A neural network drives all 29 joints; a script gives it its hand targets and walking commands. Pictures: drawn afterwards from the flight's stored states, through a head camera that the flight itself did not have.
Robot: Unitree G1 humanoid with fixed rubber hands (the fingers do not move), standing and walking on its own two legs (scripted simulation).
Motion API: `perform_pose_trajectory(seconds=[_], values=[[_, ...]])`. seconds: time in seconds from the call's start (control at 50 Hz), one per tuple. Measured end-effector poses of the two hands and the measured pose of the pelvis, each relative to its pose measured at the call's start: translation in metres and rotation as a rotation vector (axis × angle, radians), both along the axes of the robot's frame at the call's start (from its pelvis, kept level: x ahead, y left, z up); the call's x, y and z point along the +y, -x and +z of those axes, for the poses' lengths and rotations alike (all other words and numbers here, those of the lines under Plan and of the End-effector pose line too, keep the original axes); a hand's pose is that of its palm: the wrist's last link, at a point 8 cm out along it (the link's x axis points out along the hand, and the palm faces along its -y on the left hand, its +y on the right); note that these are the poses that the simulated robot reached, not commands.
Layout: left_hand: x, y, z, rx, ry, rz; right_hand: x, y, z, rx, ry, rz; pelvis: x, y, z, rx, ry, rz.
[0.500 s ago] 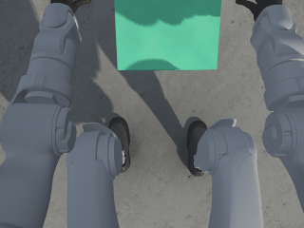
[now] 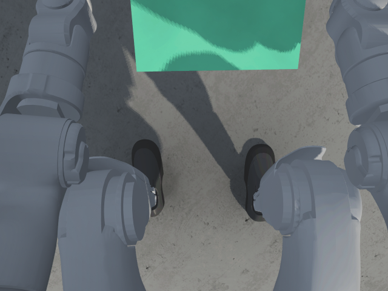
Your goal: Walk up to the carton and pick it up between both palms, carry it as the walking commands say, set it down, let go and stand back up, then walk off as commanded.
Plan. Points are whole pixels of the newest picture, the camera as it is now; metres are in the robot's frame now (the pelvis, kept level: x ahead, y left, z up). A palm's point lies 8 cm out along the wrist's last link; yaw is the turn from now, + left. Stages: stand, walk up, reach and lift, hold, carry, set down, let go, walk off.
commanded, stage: reach and lift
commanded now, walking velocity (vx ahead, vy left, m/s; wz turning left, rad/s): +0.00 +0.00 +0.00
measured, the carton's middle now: out of the picture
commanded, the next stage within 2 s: none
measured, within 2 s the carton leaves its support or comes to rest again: leaves its support in 1.34 s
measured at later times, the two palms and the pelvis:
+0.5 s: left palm out of the picture +0.56 +0.15 -0.18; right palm out of the picture +0.55 -0.17 -0.18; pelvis +0.00 +0.00 +0.01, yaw +0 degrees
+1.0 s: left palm out of the picture +0.56 +0.15 -0.18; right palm out of the picture +0.55 -0.17 -0.18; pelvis -0.01 +0.00 -0.01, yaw +0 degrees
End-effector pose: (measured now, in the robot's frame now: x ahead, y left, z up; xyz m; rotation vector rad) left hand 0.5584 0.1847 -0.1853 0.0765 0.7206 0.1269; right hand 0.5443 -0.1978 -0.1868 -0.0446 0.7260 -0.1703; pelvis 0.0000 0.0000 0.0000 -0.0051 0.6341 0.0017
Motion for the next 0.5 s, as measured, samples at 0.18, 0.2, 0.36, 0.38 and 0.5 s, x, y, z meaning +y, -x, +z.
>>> perform_pose_trajectory(seconds=[0.18, 0.2, 0.36, 0.38, 0.5], values=[[-0.005, 0.0, 0.012, 0.008, 0.008, -0.004, 0.006, 0.0, 0.013, 0.008, -0.013, 0.009, -0.001, 0.001, 0.005, 0.017, -0.001, -0.002], [-0.006, 0.0, 0.012, 0.008, 0.01, -0.005, 0.007, -0.001, 0.013, 0.008, -0.015, 0.011, -0.001, 0.001, 0.006, 0.018, -0.001, -0.002], [-0.017, 0.001, 0.011, 0.007, 0.028, -0.022, 0.021, -0.002, 0.012, 0.009, -0.031, 0.03, -0.001, 0.003, 0.009, 0.016, -0.001, 0.001], [-0.019, 0.001, 0.01, 0.007, 0.03, -0.025, 0.023, -0.002, 0.012, 0.009, -0.032, 0.033, -0.001, 0.004, 0.009, 0.015, 0.0, 0.001], [-0.035, 0.001, 0.005, 0.004, 0.049, -0.051, 0.025, -0.002, 0.01, 0.004, -0.023, 0.032, 0.0, 0.004, 0.01, 0.004, 0.004, 0.001]])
